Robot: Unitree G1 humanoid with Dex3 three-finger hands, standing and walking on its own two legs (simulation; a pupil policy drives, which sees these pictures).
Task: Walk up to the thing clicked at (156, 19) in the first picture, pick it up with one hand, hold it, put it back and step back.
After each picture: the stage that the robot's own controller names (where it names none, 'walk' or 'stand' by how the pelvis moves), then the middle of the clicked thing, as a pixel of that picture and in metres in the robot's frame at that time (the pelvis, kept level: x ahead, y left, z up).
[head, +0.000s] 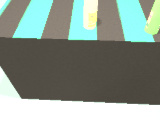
stand; (159, 9) +0.71 -0.36 +0.07
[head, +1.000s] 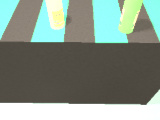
rise first; (132, 6) +0.65 -0.20 +0.10
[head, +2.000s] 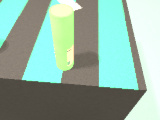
stand; (63, 41) +0.46 +0.11 +0.10
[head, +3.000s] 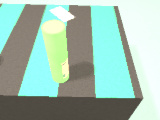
stand; (57, 55) +0.42 +0.10 +0.08
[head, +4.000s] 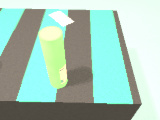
stand; (55, 61) +0.41 +0.11 +0.07
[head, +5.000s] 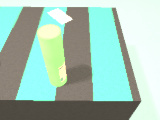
stand; (54, 59) +0.41 +0.11 +0.07
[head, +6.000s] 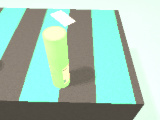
stand; (58, 61) +0.41 +0.10 +0.07
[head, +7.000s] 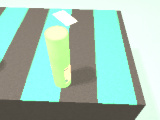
stand; (60, 60) +0.41 +0.09 +0.07
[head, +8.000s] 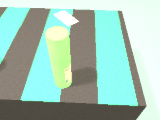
stand; (60, 61) +0.41 +0.09 +0.07
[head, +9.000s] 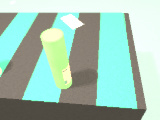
rise first; (58, 62) +0.41 +0.12 +0.07
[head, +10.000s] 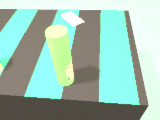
go down; (61, 59) +0.42 +0.11 +0.07
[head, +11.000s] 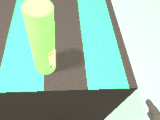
go down; (42, 43) +0.42 +0.09 +0.11
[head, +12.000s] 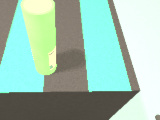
approach; (43, 42) +0.42 +0.10 +0.12
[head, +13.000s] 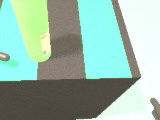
close in; (34, 25) +0.44 +0.11 +0.16
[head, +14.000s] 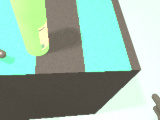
close in; (31, 16) +0.45 +0.10 +0.17
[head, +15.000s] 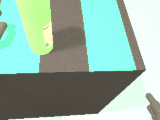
lift; (35, 15) +0.45 +0.10 +0.17
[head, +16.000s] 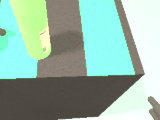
lift; (32, 20) +0.44 +0.11 +0.17
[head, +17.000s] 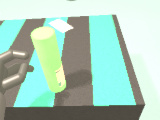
lift; (51, 63) +0.40 +0.11 +0.11
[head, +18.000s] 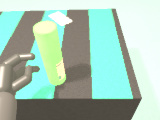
stand; (52, 56) +0.43 +0.11 +0.10
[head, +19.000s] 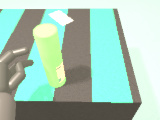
stand; (52, 59) +0.41 +0.11 +0.09
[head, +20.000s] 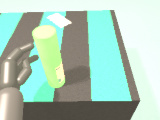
stand; (51, 60) +0.42 +0.11 +0.08
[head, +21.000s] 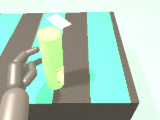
stand; (53, 61) +0.41 +0.11 +0.08
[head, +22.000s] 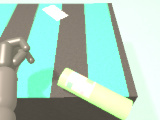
crouch; (93, 92) +0.32 -0.03 +0.00
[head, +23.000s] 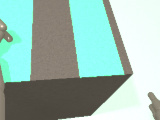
lower; out of the picture +0.20 +0.04 -0.65
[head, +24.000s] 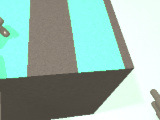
lower; out of the picture +0.21 +0.06 -0.65
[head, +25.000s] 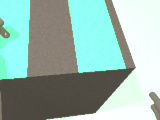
lower; out of the picture +0.20 +0.06 -0.65
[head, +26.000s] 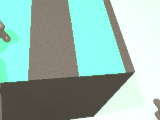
lower; out of the picture +0.20 +0.06 -0.65
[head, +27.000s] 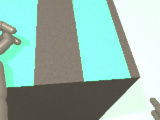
loosen; out of the picture +0.18 +0.05 -0.65
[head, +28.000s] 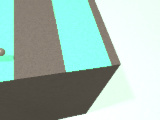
sink last; out of the picture +0.21 +0.06 -0.65
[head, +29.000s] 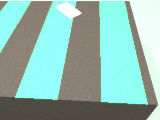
sink last; out of the picture +0.15 +0.03 -0.68
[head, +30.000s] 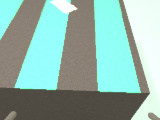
stand; out of the picture +0.19 +0.01 -0.69
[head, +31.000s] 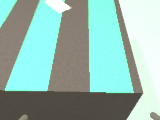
stand; out of the picture +0.18 +0.03 -0.68
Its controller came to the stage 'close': yes
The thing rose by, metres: 0.00
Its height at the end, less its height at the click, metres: -0.82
